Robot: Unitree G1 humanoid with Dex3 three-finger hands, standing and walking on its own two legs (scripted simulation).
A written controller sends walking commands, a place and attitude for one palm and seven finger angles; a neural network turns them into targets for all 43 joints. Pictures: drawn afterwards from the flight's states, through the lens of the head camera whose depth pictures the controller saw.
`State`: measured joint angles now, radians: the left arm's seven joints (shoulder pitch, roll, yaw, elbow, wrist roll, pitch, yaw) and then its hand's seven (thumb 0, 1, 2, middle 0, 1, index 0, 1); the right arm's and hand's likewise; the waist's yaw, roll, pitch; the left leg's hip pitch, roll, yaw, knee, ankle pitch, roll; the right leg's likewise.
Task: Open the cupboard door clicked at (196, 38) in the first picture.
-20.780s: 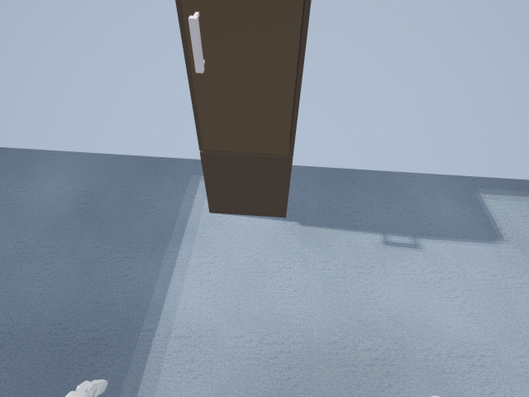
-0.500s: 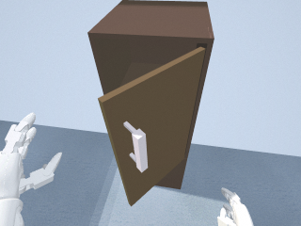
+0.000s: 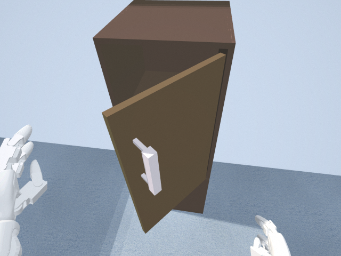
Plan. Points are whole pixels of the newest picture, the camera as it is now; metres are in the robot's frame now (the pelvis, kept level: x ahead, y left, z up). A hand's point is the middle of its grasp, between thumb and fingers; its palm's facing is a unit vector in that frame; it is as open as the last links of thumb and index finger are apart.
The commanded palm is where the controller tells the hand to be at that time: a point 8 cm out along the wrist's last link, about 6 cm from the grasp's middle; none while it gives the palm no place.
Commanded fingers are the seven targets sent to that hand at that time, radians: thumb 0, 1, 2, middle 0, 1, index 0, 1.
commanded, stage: step back with the hand held close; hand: left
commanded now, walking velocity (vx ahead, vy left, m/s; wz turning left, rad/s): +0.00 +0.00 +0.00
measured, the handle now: (146, 167) +0.29 +0.10 +0.07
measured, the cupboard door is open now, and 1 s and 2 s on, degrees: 51 51 51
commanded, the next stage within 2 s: stop stepping back and stand still in 1.22 s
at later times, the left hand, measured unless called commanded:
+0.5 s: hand (30, 201) +0.16 +0.28 +0.14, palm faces +0.32 -0.80 -0.51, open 7.4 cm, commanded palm +0.10 +0.32 +0.17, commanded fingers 0.00 0.90 0.90 -0.20 -0.30 -0.20 -0.30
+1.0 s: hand out of the picture +0.07 +0.31 +0.14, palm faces +0.45 -0.78 -0.43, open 7.4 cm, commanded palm -0.01 +0.35 +0.17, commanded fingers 0.00 0.90 0.90 -0.20 -0.30 -0.20 -0.30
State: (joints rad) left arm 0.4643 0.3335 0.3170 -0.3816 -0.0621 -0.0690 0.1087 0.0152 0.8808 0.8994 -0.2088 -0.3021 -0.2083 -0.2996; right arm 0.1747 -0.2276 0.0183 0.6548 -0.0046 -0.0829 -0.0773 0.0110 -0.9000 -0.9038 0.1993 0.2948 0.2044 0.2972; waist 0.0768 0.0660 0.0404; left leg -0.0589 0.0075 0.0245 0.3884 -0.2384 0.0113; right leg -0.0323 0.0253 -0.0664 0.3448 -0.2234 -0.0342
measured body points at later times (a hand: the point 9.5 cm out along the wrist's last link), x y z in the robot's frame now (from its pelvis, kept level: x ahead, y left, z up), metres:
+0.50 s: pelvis -0.04 +0.02 -0.01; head -0.01 +0.02 +0.44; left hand +0.13 +0.32 +0.16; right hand +0.14 -0.23 -0.09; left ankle -0.01 +0.11 -0.75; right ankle -0.01 -0.09 -0.75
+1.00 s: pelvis -0.13 +0.04 -0.03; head -0.10 +0.08 +0.42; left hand +0.04 +0.35 +0.17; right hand +0.05 -0.19 -0.10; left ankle -0.06 +0.13 -0.75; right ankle -0.04 -0.09 -0.73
